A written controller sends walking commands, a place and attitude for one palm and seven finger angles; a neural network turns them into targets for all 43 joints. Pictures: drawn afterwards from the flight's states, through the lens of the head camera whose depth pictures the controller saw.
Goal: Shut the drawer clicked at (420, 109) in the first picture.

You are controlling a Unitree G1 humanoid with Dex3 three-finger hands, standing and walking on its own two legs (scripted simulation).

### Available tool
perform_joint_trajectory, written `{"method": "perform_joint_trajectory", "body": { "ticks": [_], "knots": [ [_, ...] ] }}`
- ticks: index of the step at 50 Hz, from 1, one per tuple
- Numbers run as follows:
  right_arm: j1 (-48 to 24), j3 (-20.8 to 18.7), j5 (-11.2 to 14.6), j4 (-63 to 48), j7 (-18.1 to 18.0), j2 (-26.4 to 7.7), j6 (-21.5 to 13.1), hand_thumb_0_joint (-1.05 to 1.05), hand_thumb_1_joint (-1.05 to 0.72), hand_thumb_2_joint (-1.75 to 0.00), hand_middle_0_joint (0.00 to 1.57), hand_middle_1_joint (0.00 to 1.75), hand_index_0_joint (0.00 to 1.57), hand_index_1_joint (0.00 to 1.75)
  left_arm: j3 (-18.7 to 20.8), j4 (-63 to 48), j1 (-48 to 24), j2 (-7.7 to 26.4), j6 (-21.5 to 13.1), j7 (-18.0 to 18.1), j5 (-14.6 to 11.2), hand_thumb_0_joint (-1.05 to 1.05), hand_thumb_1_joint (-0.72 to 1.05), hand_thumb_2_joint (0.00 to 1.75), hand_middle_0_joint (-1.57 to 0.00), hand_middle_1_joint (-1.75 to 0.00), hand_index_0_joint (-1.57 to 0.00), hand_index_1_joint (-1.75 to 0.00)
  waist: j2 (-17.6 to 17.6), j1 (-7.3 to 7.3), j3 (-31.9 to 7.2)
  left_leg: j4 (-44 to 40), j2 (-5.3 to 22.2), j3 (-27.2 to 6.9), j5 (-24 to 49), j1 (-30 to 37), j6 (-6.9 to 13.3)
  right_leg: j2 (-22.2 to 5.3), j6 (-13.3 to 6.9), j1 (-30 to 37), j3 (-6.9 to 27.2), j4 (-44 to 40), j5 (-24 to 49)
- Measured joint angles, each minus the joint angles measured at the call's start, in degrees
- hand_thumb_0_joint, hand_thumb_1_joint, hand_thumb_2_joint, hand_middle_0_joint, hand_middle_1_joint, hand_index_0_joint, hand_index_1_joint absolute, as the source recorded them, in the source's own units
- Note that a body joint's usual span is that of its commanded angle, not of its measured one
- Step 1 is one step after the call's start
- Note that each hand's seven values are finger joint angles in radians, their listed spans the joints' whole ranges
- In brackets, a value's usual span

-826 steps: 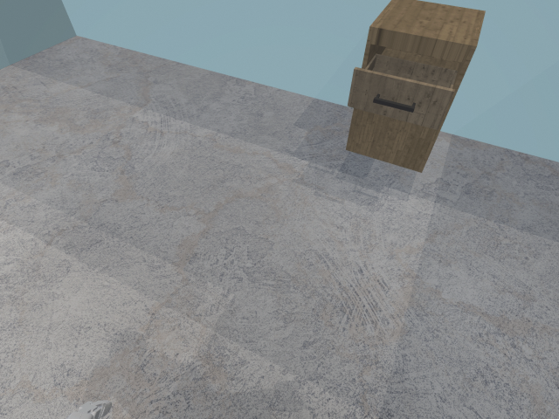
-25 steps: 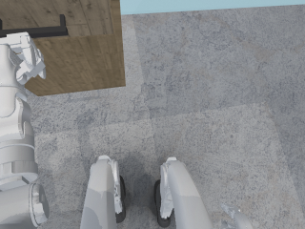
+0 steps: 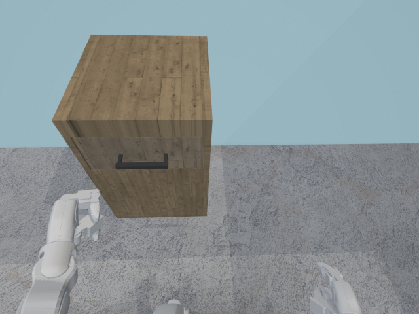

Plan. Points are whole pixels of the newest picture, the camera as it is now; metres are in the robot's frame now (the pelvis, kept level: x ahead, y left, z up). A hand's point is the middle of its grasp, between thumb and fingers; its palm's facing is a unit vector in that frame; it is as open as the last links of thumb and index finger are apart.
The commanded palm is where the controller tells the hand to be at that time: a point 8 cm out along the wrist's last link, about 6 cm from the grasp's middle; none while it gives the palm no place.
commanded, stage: draw the hand back to the body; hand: left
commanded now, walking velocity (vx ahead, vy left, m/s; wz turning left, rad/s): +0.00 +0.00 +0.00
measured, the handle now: (142, 161) +0.57 +0.23 -0.21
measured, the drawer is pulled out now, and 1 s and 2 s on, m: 0.00 0.00 0.00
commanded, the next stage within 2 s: step back with the hand held close in 0.68 s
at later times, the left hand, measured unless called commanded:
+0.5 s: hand (5, 224) +0.20 +0.24 +0.20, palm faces +0.38 -0.83 -0.40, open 3.2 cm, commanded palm +0.15 +0.28 +0.22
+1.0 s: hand (17, 228) +0.19 +0.21 +0.21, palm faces +0.37 -0.81 -0.45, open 3.2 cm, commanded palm +0.13 +0.25 +0.22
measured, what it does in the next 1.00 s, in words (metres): stands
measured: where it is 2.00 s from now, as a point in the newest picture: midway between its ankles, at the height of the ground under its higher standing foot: outside the picture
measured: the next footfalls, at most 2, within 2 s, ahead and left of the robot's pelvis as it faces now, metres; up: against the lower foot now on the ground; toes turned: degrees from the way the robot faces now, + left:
none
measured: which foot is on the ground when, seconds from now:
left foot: down 0.00-1.00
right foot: down 0.00-1.00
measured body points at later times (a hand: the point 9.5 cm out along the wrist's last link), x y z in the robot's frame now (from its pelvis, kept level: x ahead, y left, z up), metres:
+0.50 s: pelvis +0.02 -0.01 +0.04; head +0.00 -0.03 +0.49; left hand +0.17 +0.28 +0.22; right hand +0.22 -0.22 -0.03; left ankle +0.02 +0.09 -0.69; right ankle -0.03 -0.11 -0.69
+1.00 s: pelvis +0.00 -0.03 +0.05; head +0.01 -0.05 +0.50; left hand +0.17 +0.26 +0.23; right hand +0.19 -0.26 -0.04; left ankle +0.02 +0.09 -0.69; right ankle -0.03 -0.12 -0.69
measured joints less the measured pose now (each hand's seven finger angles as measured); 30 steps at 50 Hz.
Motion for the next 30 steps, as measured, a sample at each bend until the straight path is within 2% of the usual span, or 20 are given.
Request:
{"method": "perform_joint_trajectory", "body": {
  "ticks": [5, 14, 23, 30],
  "knots": [
    [0.5, 1.2, -0.2, 1.7, -0.7, 0.4, -2.3, 0.01, -0.91, -0.90, 0.21, 0.30, 0.20, 0.29, -0.3, -5.0, 2.9, 0.0, 2.7, 2.9, 0.3, 0.01, 0.90, 0.90, -1.39, -1.60, -1.40, -1.60, 0.8, 1.50, 1.6, -7.4, -1.0, 0.1, 2.5, 9.5, 0.3, -0.7, 0.5, 9.6, 0.2, -7.6, 2.6],
    [-0.5, 1.9, -0.4, 3.4, 0.8, 1.7, -6.5, 0.01, -0.90, -0.90, 0.21, 0.30, 0.20, 0.29, 1.5, -21.1, 13.8, -0.4, 3.2, 1.0, -1.1, 0.01, 0.90, 0.90, -1.39, -1.60, -1.40, -1.60, 1.9, 2.22, 3.1, -17.3, -1.8, 1.1, 5.6, 22.0, 0.3, -1.3, 0.8, 21.5, 1.2, -17.1, 5.9],
    [-0.6, 1.0, -1.0, 5.0, 1.6, 1.1, -10.3, 0.01, -0.90, -0.90, 0.21, 0.30, 0.20, 0.29, 7.4, -35.6, 23.5, 1.6, 2.4, 0.1, -1.9, 0.01, 0.89, 0.90, -1.40, -1.60, -1.40, -1.60, 2.5, 4.30, 4.0, -22.2, -1.8, 0.8, 7.5, 28.0, -0.3, -1.0, 0.3, 27.5, 1.0, -21.9, 7.7],
    [-1.1, 0.1, -1.1, 6.6, 1.5, 0.6, -12.2, 0.01, -0.91, -0.90, 0.21, 0.30, 0.20, 0.29, 11.1, -40.7, 26.1, 1.5, -0.7, -0.2, -2.1, 0.01, 0.89, 0.90, -1.40, -1.60, -1.41, -1.60, 3.3, 5.47, 4.4, -23.0, -1.4, 0.3, 8.1, 29.6, -0.9, -0.5, -0.3, 29.1, 0.5, -22.6, 8.0]
  ]
}}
